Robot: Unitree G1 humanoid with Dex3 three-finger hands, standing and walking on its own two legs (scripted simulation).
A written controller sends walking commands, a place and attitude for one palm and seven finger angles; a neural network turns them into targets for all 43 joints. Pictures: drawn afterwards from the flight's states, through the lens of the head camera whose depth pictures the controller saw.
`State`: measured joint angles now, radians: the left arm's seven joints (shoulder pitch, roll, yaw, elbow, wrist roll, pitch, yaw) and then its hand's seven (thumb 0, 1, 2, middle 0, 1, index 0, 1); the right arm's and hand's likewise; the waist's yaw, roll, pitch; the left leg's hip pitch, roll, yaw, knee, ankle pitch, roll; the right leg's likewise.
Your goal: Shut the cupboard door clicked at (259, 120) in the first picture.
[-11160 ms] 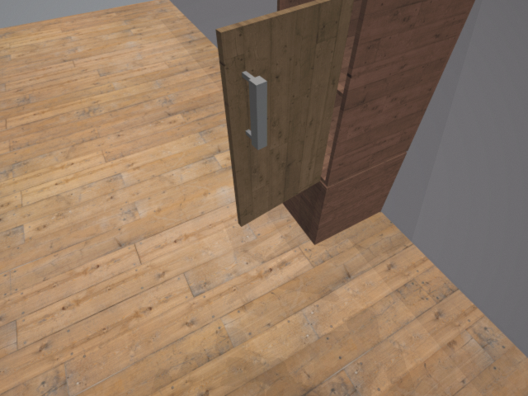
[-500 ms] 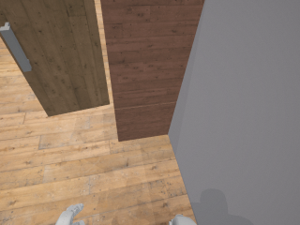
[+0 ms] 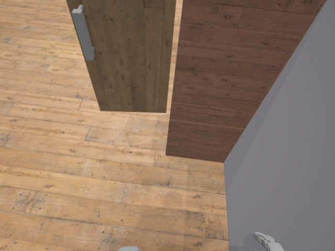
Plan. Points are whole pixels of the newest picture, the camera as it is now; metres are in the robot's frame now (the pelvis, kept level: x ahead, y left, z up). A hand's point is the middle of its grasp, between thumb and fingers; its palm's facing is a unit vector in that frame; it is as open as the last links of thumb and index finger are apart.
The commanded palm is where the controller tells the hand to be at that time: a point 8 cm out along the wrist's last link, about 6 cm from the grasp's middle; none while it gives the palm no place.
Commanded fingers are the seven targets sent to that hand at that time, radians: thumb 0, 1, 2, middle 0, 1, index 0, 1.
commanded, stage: take the last steps up to it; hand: left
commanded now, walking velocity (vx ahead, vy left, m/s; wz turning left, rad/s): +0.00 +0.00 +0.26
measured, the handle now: (85, 33) +0.72 +0.35 +0.09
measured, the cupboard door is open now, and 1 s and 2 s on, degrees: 97 97 97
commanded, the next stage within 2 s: come to a stop and stand still in 0.78 s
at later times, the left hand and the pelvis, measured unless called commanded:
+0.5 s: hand out of the picture +0.02 +0.18 -0.15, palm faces +0.19 -0.97 -0.16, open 7.4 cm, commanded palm none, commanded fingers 0.00 0.90 0.90 -0.20 -0.30 -0.20 -0.30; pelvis +0.07 +0.01 +0.02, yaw +7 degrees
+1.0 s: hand (95, 194) +0.27 +0.23 -0.15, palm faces +0.17 -0.96 -0.20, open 7.3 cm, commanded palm none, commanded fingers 0.00 0.90 0.90 -0.20 -0.30 -0.20 -0.30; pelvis +0.22 +0.05 +0.01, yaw +7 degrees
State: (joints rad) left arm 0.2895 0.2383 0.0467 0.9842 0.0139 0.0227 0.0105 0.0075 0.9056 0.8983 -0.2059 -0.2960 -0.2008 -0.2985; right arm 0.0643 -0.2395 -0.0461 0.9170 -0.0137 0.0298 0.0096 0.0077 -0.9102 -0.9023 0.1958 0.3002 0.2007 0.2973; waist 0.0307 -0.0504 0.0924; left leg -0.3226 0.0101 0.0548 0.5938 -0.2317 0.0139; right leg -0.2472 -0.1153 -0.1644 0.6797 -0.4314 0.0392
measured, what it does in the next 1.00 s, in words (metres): walks ahead: right foot, then left foot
